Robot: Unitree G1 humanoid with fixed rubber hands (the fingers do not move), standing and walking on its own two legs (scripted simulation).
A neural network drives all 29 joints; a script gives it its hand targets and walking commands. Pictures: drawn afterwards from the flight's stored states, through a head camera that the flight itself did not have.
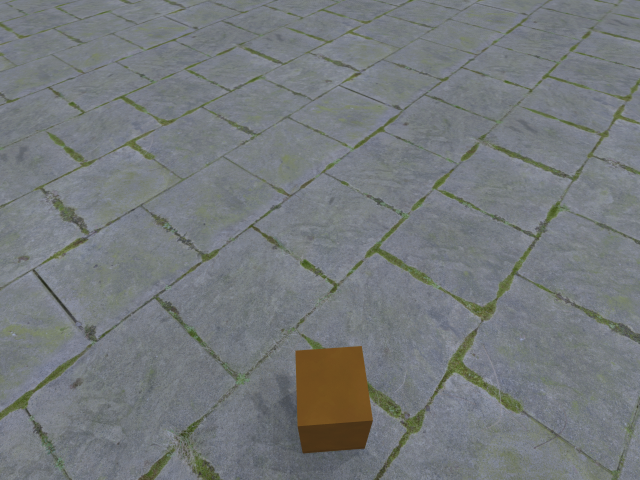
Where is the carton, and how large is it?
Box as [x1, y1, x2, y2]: [295, 346, 372, 452]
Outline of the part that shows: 361,346 295,351 297,424 303,452 364,448 372,418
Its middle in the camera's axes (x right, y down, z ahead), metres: +0.03 +0.45 +1.09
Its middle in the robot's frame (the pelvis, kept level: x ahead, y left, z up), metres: +0.43 -0.01 -0.65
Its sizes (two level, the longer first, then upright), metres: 0.194 0.182 0.267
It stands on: the floor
